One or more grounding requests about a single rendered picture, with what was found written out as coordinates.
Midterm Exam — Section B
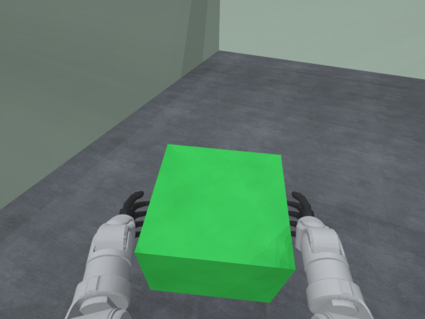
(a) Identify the left robot forearm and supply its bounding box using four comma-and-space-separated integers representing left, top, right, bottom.
65, 214, 135, 319

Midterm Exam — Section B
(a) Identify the left robot hand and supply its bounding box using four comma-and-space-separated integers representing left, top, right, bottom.
119, 191, 150, 238

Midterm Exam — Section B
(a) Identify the right robot forearm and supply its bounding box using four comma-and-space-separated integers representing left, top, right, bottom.
295, 216, 374, 319

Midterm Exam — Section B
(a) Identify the right robot hand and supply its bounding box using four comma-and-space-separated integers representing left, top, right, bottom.
287, 191, 314, 237

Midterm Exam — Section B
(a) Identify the carton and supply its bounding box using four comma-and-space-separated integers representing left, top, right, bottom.
134, 144, 296, 303

